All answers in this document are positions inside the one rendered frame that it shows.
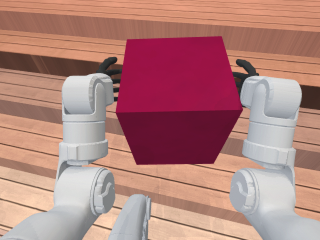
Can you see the right robot forearm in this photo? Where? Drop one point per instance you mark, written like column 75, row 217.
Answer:
column 274, row 107

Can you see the robot left hand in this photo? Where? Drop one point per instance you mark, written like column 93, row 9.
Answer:
column 103, row 69

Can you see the robot left thigh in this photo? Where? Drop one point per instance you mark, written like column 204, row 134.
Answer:
column 130, row 221

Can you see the carton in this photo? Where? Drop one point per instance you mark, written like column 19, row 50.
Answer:
column 178, row 101

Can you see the left robot forearm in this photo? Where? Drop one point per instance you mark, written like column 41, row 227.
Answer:
column 84, row 102

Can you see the robot right hand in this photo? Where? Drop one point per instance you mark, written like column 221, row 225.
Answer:
column 249, row 69

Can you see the right robot upper arm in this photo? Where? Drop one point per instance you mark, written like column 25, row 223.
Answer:
column 267, row 200

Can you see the left robot upper arm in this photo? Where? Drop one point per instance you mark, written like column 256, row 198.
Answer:
column 81, row 195

